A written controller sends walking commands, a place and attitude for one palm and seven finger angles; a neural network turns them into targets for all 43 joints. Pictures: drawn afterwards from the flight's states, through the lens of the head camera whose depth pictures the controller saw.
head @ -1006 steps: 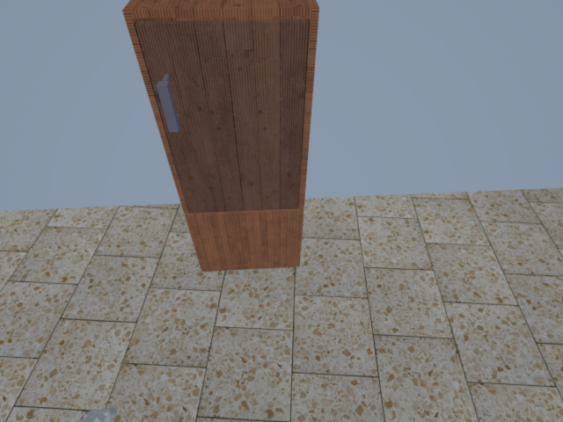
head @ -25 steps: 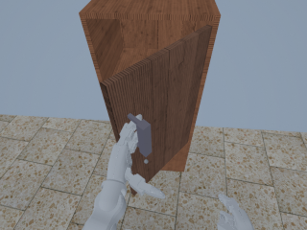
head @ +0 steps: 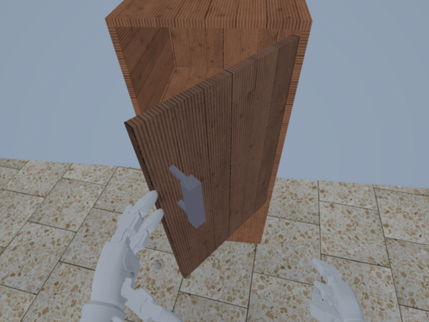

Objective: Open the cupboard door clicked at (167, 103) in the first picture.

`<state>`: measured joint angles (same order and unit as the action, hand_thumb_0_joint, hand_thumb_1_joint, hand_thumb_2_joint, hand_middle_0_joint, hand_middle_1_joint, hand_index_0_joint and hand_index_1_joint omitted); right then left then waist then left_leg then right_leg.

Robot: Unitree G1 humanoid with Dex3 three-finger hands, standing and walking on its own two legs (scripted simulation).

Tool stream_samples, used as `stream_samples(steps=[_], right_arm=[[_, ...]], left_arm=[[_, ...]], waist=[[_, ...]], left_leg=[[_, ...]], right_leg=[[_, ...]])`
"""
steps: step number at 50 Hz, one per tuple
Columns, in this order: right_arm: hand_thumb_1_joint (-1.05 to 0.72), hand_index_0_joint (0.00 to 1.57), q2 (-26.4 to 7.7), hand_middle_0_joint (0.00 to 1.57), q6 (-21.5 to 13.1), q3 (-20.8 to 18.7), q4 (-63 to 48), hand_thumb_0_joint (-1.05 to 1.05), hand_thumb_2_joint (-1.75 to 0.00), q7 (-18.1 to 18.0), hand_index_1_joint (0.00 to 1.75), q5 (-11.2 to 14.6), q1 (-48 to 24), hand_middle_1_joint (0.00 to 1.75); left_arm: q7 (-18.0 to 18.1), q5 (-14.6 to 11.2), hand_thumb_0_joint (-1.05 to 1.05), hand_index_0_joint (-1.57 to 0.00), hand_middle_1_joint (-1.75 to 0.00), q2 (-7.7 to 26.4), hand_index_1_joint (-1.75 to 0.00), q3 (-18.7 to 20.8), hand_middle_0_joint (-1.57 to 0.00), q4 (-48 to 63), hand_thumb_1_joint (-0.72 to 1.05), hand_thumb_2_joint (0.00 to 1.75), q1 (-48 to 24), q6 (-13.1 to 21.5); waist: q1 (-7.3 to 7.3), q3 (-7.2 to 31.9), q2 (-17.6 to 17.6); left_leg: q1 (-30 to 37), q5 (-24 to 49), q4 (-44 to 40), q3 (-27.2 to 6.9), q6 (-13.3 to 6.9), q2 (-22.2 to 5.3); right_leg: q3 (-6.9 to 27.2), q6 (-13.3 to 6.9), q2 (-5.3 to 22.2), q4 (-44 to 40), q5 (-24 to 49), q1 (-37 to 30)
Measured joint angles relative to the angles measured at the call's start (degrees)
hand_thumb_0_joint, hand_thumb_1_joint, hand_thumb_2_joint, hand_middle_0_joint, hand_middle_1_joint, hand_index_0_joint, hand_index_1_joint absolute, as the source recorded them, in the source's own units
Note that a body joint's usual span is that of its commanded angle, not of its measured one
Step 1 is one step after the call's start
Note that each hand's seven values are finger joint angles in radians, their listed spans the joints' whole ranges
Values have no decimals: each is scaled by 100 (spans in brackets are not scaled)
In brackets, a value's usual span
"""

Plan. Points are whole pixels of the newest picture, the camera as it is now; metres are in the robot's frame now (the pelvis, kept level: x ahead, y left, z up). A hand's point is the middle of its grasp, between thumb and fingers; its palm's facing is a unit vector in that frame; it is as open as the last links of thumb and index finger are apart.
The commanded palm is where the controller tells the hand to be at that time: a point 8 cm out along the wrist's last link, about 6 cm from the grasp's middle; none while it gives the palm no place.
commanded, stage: slide the hand sideways off the handle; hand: left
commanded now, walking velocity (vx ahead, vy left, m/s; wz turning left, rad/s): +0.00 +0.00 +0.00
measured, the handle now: (186, 196) +0.32 +0.07 +0.09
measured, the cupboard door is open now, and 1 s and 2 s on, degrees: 50 50 50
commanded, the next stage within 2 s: draw the hand back to the body in 0.26 s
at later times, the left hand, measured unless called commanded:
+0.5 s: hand (129, 284) +0.17 +0.13 +0.10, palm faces -0.10 -0.99 -0.04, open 16.4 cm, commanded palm +0.14 +0.19 +0.11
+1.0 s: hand (67, 264) +0.18 +0.20 +0.14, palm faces +0.13 -0.97 -0.23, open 15.5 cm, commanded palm +0.14 +0.26 +0.16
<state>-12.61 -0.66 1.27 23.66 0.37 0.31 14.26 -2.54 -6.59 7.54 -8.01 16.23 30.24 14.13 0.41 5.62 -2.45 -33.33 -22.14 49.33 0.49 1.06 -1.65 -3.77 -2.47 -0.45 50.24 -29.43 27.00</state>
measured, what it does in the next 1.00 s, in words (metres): stands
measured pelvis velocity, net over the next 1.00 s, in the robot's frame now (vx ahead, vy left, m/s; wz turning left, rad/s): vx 0.00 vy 0.03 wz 0.00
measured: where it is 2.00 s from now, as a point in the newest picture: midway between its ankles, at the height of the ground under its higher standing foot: outside the picture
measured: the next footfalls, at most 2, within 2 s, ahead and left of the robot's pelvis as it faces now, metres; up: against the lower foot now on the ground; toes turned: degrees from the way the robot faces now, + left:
none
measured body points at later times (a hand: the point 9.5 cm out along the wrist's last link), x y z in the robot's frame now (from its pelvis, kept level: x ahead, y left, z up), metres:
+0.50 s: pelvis -0.02 +0.01 -0.01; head -0.01 -0.01 +0.44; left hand +0.17 +0.18 +0.10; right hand +0.16 -0.21 -0.08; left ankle +0.03 +0.13 -0.70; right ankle -0.04 -0.09 -0.70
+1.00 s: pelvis +0.00 +0.03 +0.02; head -0.02 +0.02 +0.47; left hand +0.16 +0.26 +0.15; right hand +0.19 -0.19 -0.04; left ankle +0.03 +0.13 -0.70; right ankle -0.04 -0.09 -0.70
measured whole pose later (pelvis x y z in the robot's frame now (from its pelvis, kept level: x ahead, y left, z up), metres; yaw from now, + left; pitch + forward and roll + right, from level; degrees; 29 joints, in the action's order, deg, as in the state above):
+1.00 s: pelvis +0.00 +0.03 +0.02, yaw +0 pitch +2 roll -2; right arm -12.8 -6.0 3.0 27.1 -5.6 1.7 14.7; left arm 0.3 -7.0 15.8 5.1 28.0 34.1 3.3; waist -1.7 4.8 -3.2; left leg -26.2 -19.4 43.4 0.5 -0.9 -1.1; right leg -3.7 -0.4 -0.3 40.5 -24.4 18.2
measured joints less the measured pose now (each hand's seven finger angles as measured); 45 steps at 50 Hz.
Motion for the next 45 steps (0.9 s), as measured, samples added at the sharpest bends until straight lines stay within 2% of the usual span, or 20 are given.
stream_samples(steps=[6,13,20,24,29,36,44,45], right_arm=[[-91,20,-46,20,-63,-46,17,1,-90,-74,30,49,78,30],[-91,20,-102,20,-159,-116,16,1,-90,-167,30,109,113,30],[-91,20,-92,20,-280,-100,-14,1,-90,-235,30,133,84,30],[-91,20,-34,20,-338,-59,-2,1,-90,-254,30,153,119,30],[-91,20,37,20,-336,19,55,1,-90,-269,30,201,179,30],[-90,20,-17,20,-447,132,123,1,-90,-350,30,239,214,30],[-90,20,-84,20,-660,134,248,1,-90,-391,30,261,151,30],[-90,20,-83,20,-659,132,265,1,-90,-427,30,248,144,30]], left_arm=[[-360,-294,-2,-16,-31,95,-31,441,-17,149,-50,30,380,158],[-815,-524,-1,-15,-30,169,-30,528,-16,316,-50,30,691,352],[-759,-533,-1,-15,-30,190,-30,468,-15,196,-50,30,421,335],[-618,-470,-2,-15,-30,265,-30,450,-15,345,-50,30,245,218],[-528,-490,-2,-15,-30,419,-30,678,-15,576,-50,30,215,-43],[-615,-665,-1,-15,-30,518,-30,942,-15,633,-50,30,230,-606],[-827,-865,-2,-15,-30,714,-30,1332,-15,897,-47,31,215,-739],[-687,-705,-1,-15,-30,766,-30,1331,-16,942,-46,32,199,-790]], waist=[[-43,56,-16],[-54,104,-83],[-43,43,-108],[-41,47,-106],[-25,111,-137],[-43,89,-154],[-122,44,-105],[-158,34,-98]], left_leg=[[-140,-48,127,-67,21,9],[-320,-80,310,-114,0,26],[-517,-73,499,-120,-46,25],[-507,-64,514,-94,-75,13],[-303,-30,375,-43,-110,2],[-2,55,116,-37,-156,22],[242,105,-87,-74,-181,45],[299,115,-134,-65,-183,44]], right_leg=[[-64,-12,3,113,-68,106],[-109,8,19,260,-102,246],[-113,35,23,416,-83,422],[-85,54,13,406,-46,414],[-31,93,3,229,36,217],[-27,144,11,-114,173,-120],[-65,173,15,-423,273,-424],[-56,175,14,-478,291,-479]])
